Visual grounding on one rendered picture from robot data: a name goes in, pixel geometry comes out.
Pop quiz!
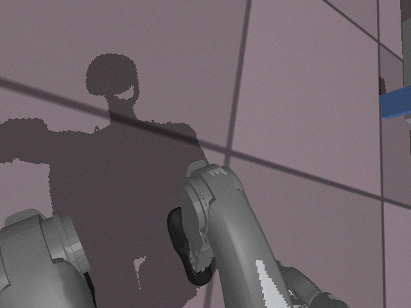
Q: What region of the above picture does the right robot hand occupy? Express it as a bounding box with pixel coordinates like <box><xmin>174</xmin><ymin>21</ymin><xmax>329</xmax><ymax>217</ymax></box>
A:
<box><xmin>276</xmin><ymin>260</ymin><xmax>323</xmax><ymax>308</ymax></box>

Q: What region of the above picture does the left robot foot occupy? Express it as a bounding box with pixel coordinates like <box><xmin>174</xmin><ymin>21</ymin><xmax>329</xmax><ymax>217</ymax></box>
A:
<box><xmin>84</xmin><ymin>272</ymin><xmax>97</xmax><ymax>308</ymax></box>

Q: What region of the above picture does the right robot arm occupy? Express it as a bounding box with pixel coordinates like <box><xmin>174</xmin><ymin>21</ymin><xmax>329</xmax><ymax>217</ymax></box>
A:
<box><xmin>310</xmin><ymin>292</ymin><xmax>349</xmax><ymax>308</ymax></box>

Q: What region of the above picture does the right robot foot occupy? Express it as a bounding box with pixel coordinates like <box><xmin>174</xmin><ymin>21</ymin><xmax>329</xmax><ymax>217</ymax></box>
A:
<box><xmin>167</xmin><ymin>207</ymin><xmax>212</xmax><ymax>286</ymax></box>

